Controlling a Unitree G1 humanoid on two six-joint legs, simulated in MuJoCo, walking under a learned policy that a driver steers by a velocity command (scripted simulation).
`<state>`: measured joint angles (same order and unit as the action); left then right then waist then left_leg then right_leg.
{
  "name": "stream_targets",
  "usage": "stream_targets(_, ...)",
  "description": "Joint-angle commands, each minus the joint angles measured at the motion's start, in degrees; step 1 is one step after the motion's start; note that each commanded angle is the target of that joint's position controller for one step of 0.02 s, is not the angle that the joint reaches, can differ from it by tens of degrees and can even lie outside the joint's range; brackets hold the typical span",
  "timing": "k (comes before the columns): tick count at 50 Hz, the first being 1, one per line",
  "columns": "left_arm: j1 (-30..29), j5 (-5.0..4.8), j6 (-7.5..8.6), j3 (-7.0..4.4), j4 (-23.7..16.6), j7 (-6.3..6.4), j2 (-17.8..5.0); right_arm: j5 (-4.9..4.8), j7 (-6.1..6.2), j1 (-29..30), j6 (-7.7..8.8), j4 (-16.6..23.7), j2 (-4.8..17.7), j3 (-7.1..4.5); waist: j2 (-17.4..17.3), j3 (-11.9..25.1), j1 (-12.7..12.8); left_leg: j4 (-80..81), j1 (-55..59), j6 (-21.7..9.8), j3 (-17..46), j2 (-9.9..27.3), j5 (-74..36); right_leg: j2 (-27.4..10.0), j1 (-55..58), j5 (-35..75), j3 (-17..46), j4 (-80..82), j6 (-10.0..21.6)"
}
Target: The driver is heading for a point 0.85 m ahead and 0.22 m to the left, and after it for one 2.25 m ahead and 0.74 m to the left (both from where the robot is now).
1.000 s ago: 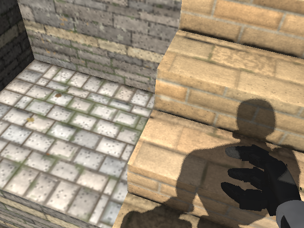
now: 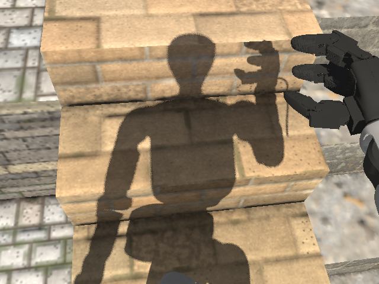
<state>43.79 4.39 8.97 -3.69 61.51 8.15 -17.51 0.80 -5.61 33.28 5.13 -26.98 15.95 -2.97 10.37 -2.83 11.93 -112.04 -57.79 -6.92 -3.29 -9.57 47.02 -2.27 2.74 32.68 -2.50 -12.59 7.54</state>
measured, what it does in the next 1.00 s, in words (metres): climbs, turning left: right foot, then left foot 0.11 m higher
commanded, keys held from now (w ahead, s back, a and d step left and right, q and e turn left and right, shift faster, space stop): w+q+shift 0.48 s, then w+shift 0.28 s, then w+e+shift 0.24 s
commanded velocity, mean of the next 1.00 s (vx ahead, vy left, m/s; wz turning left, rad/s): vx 1.00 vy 0.00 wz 0.46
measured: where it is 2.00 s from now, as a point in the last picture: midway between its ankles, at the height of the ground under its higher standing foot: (210, 16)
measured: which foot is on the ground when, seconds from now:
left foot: up 0.00-0.08, down 0.10-0.40, up 0.42-0.80, down 0.82-1.00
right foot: up 0.00-0.00, down 0.02-0.06, up 0.08-0.42, down 0.44-0.92, up 0.94-1.00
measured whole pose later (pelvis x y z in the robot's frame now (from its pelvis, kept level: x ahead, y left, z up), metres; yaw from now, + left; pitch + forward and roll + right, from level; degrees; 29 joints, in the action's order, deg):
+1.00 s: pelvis +0.43 +0.21 +0.39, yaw +25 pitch -1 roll +9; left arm 15.8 -1.3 7.0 -4.4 48.7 0.1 -15.1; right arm 2.9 -0.5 -6.9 6.0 -42.2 7.3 -0.8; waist 6.4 -0.4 -3.7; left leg -63.7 -28.2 1.2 -12.2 0.9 32.5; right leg -10.1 -27.5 -10.0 5.3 -80.9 5.8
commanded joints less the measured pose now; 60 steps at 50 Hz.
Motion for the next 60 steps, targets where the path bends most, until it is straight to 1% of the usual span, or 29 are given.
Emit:
stream_targets(1, -8.5, -2.49, 3.86, 6.27, -4.4, -3.94, 11.4, 2.29, -0.95, -9.9, -1.97, 6.9, -13.8, 8.92, -6.9, -0.7, -13.5, 25.1, 29.4, -0.5, -10.3, -4.2, -1.8, -1.6, -25.4, 32.6, -7.6, 22.3, -2.8)
stream_targets(3, -23.5, -8.61, 7.42, 2.25, -11.9, -7.34, -10.3, 2.48, 3.04, -41.4, -2.45, -0.4, -5.4, 5.39, -7.9, 18.4, -32.7, 40.5, 82.4, 3.1, -6.3, -3.6, -44.6, -8.5, -41.8, 66.2, -4.9, 0.5, -4.3)
stream_targets(4, -30.2, -9.74, 6.50, 0.58, -15.8, -6.74, -13.7, 6.15, 5.50, -55.9, -3.02, -6.7, 1.2, 2.27, -17.4, 21.7, -40.5, 56.3, 103.5, -4.9, 9.3, 3.1, -46.1, -5.5, -59.3, 59.2, 0.5, -31.3, -14.4)
stream_targets(5, -45.2, -8.37, 4.91, -1.95, -21.3, -5.13, -19.7, 3.89, 6.40, -55.2, -4.51, -12.8, 10.4, -1.70, -34.1, 13.1, -44.1, 87.6, 86.9, -11.1, 16.6, 9.3, -56.8, 5.1, -58.7, -31.7, 0.7, -75.1, -14.1)
stream_targets(6, -36.6, -5.84, 1.83, -1.86, -21.1, -6.99, -12.4, 0.37, 7.03, -43.2, -4.32, -17.8, 13.3, -3.10, -13.9, 5.2, -24.4, 83.2, 76.9, -14.4, 14.8, 14.0, -71.4, 4.3, -64.4, -59.8, 3.6, -101.4, -8.8)
stream_targets(7, -14.7, -7.45, 1.25, 0.92, -19.9, -7.94, -1.4, 0.17, 6.73, -47.2, -3.21, -19.3, 12.0, -1.80, -9.7, 23.1, -14.0, 66.5, 98.1, -15.9, 28.1, 29.3, -124.1, 7.6, -77.7, -58.7, 10.7, -121.6, -7.9)
stream_targets(8, -15.1, -4.59, 0.45, 1.34, -21.5, -8.56, -2.7, -0.23, 7.48, -49.1, -3.88, -18.8, 11.8, -2.78, 0.3, 28.0, -14.9, 77.9, 89.1, -13.8, 32.5, 30.8, -93.7, 5.6, -79.7, -51.8, 8.3, -128.3, -4.6)
stream_targets(10, -23.4, -0.62, -2.75, 4.26, -23.7, -8.01, 6.8, -1.03, 5.71, -36.8, -1.77, -23.7, 4.8, -1.62, -8.3, 1.5, -4.9, 92.4, 54.7, -9.8, 29.3, 24.2, -48.5, 2.4, -83.2, -59.4, 7.0, -138.9, -2.7)
stream_targets(12, -33.7, -2.55, -6.00, 5.80, -29.4, -4.01, 8.0, 0.39, 4.79, -31.3, 0.34, -27.9, -1.2, -0.25, -15.7, -16.8, 0.1, 105.1, 18.0, -10.7, 24.1, 24.1, -44.6, 1.8, -76.5, -74.2, 9.1, -139.5, -2.0)
stream_targets(15, -52.4, -6.77, -5.27, 6.59, -39.6, -1.11, 5.3, 0.48, 5.50, -34.5, 2.49, -32.5, -2.5, 0.94, -8.8, -27.8, 0.2, 114.0, -3.5, -10.0, 17.2, 19.5, -43.4, -1.3, -68.6, -75.1, 6.2, -116.0, -2.3)
stream_targets(16, -45.2, -5.80, -4.64, 6.98, -38.2, -1.93, 4.8, -0.29, 6.82, -32.0, 2.26, -31.4, -1.2, 0.43, -3.2, -23.2, 4.9, 116.7, -12.6, -9.5, 12.0, 15.7, -57.3, -3.6, -40.8, -69.1, 4.4, -87.3, -2.3)
stream_targets(17, -28.5, -3.13, -4.25, 4.82, -30.6, -3.52, 3.4, -2.69, 7.28, -34.0, 2.87, -29.3, 0.8, -0.70, 3.5, -1.9, 8.4, 104.0, -9.1, -8.8, 11.4, 12.3, -104.2, 2.0, -5.4, -55.5, 1.0, -81.7, -0.7)
stream_targets(19, -10.8, -1.85, -4.36, 1.41, -23.4, -3.90, 0.2, -5.18, 4.85, -33.9, 5.19, -26.1, 12.7, -3.75, 1.5, 19.7, 12.5, 81.1, 16.0, -5.5, 17.2, 15.5, -142.3, 3.9, 7.3, -45.6, 2.7, -65.7, -3.6)
stream_targets(20, -18.0, -1.04, -2.85, 0.09, -24.6, -3.55, -5.7, -4.68, 2.52, -42.0, 6.18, -25.1, 5.9, -2.98, 19.0, 19.2, 2.3, 52.6, 13.1, 0.7, 16.6, 5.2, -103.5, -10.7, 7.6, -51.6, 22.1, -37.7, -2.0)
stream_targets(21, -24.6, -2.79, -2.18, -0.76, -24.3, -4.27, -7.7, -2.62, 1.62, -47.7, 5.68, -24.7, 4.6, -2.79, 25.3, 37.0, -4.0, 13.2, 20.8, 3.1, 13.6, -2.6, -56.6, -21.1, 4.0, -48.0, 42.0, -26.6, 7.8)
stream_targets(22, -27.4, -5.89, -3.64, -0.16, -22.1, -6.25, -3.1, 1.44, 1.55, -48.7, 3.87, -23.7, 6.6, -2.93, 11.6, 34.8, -7.9, 10.8, 26.8, 0.9, 11.9, 3.6, -60.8, -12.7, -8.7, -71.7, 33.9, -29.6, 5.3)
stream_targets(23, -31.2, -6.61, -3.51, 1.83, -19.6, -8.49, 2.6, 3.99, 2.75, -45.5, 2.16, -22.8, 4.0, -1.83, -2.7, 17.4, -8.7, 12.3, 23.2, -0.3, 10.3, 7.5, -59.9, -9.0, -22.3, -65.6, 17.7, -34.5, 1.0)
stream_targets(25, -35.6, -5.02, -3.31, 1.48, -16.7, -8.60, 2.7, 5.25, 2.91, -49.5, -1.65, -19.9, -2.2, -0.90, -9.8, 9.3, -15.8, 0.9, 13.7, -1.0, 8.9, 8.7, -56.0, -14.9, -34.1, -82.5, 24.4, -23.7, -0.7)
stream_targets(28, -39.1, -2.91, -2.02, 0.79, -11.7, -9.65, 2.2, 2.74, 3.56, -51.3, -2.99, -18.0, -9.5, 1.63, -10.5, -0.8, -21.1, 4.8, 4.7, -0.9, 10.3, 7.0, -48.2, -12.9, -42.4, -80.1, 9.7, -19.3, -3.7)
stream_targets(37, -29.9, -1.31, 1.46, -2.02, -7.9, -9.05, -5.4, 0.04, 5.32, -35.8, -2.76, -7.8, -2.4, -0.14, -6.0, 0.4, -15.1, -6.1, -20.9, 2.0, 13.9, 8.6, -35.9, -23.1, -10.3, -67.3, 7.9, 0.8, 0.5)
stream_targets(42, -31.1, -4.49, 0.79, -2.42, -9.7, -7.50, -7.9, -0.10, 2.52, -26.6, -4.27, 2.2, -1.8, 3.40, -2.3, -1.9, -15.4, 47.3, 10.0, -1.0, -2.8, 16.9, -9.5, -14.9, -20.4, -59.3, -3.6, 23.2, 3.7)
stream_targets(43, -24.2, -3.23, -0.35, -1.76, -8.7, -7.08, -5.6, -1.39, 1.70, -27.0, -3.13, -0.9, 0.6, 1.84, -10.3, 2.3, -11.7, 56.7, 24.7, -0.3, -8.8, 9.8, -5.7, -7.5, -17.8, -38.2, -6.8, 11.0, 6.7)
stream_targets(44, -25.1, -0.79, 0.53, -0.73, -12.1, -6.80, -3.2, -2.64, 2.25, -42.9, -2.05, -9.7, 1.8, -0.25, -16.4, 13.6, -16.0, 56.4, 49.1, 3.3, -15.9, 0.9, -18.6, -5.7, -17.0, 16.3, -7.1, -13.5, 6.9)
stream_targets(45, -31.5, -2.75, 0.86, -1.99, -14.8, -6.56, -10.1, -3.41, 2.22, -57.8, -0.79, -12.4, 0.2, -0.12, -17.2, 26.0, -25.6, 66.8, 70.5, 6.4, -11.6, 3.7, -40.8, -3.1, -22.8, 21.3, -7.6, -31.0, 3.1)
stream_targets(47, -39.0, -6.35, 2.13, -2.90, -18.6, -8.60, -7.5, -0.33, 4.87, -71.1, 0.73, -19.6, 5.5, -3.38, -25.8, 31.3, -34.4, 81.6, 83.8, 5.5, 5.2, 14.9, -49.5, 4.7, -44.9, -34.7, -6.0, -60.7, -1.8)
stream_targets(48, -45.4, -5.90, 1.38, -1.44, -24.3, -9.10, 0.2, 3.08, 6.20, -63.4, 0.94, -19.9, 2.8, -1.94, -26.0, 22.5, -28.4, 83.0, 73.9, 3.9, 10.2, 20.9, -49.4, 3.0, -52.6, -43.1, 1.2, -83.4, -1.7)
stream_targets(50, -52.7, -7.04, -0.46, 2.24, -32.9, -7.74, 8.3, 4.68, 6.47, -53.6, 1.79, -19.8, -4.8, 1.35, -20.2, 10.9, -21.4, 81.5, 55.0, 3.3, 16.3, 28.6, -55.7, -2.9, -54.8, -53.5, 11.5, -101.4, -2.4)
stream_targets(54, -35.6, -3.02, -5.64, -0.42, -28.9, -7.05, 1.4, 3.01, 5.67, -49.5, 5.63, -22.7, 0.1, -1.44, -2.6, 1.6, -7.5, 90.6, 51.1, 2.6, 12.3, 30.7, -42.0, -3.2, -59.6, -59.3, 14.5, -103.6, -2.0)
stream_targets(60, -36.8, -3.26, -8.93, -3.33, -33.0, -7.16, -4.1, 6.44, 4.32, -45.9, 6.69, -21.2, 9.4, -2.75, -11.5, -1.9, -1.0, 98.5, 51.0, 2.1, -3.7, 28.3, -58.8, 2.6, -57.5, -62.8, 0.8, -98.5, -2.1)
Velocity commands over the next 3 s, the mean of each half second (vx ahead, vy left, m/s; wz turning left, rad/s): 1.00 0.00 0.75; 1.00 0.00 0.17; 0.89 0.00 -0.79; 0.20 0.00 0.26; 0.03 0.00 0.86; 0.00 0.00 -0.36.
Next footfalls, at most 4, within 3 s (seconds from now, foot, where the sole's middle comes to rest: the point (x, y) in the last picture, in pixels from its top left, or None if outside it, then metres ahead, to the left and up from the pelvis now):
0.02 right None -0.23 -0.07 -0.78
0.10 left None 0.04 0.07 -0.67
0.44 right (234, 246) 0.42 -0.03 -0.48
0.82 left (72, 190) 0.40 0.36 -0.29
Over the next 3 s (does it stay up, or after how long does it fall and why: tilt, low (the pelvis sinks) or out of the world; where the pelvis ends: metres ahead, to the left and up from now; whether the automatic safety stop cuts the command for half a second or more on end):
stays up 0.68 0.18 0.49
